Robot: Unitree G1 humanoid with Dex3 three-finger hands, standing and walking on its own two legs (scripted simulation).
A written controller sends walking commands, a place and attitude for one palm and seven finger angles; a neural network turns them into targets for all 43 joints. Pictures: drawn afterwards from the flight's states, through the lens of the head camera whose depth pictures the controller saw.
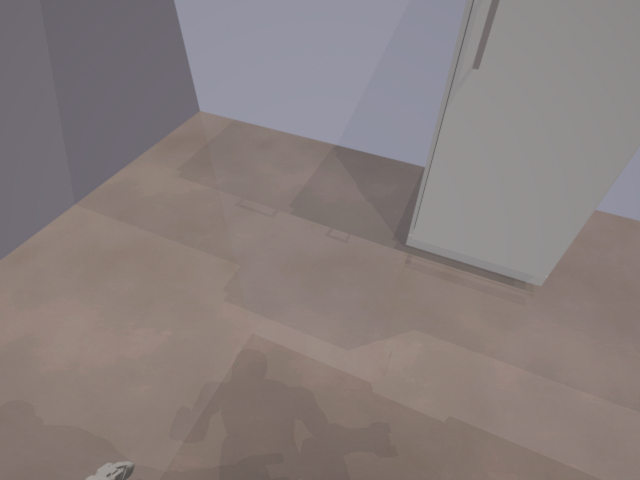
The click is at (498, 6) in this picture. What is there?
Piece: fridge door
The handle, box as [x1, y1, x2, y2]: [472, 0, 498, 68]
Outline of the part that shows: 498,0 492,0 472,68 478,68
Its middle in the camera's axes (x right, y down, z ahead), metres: +0.42 -0.55 +0.95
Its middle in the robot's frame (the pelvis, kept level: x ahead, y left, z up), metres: +1.11 -0.36 +0.18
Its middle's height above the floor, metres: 0.95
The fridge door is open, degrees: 0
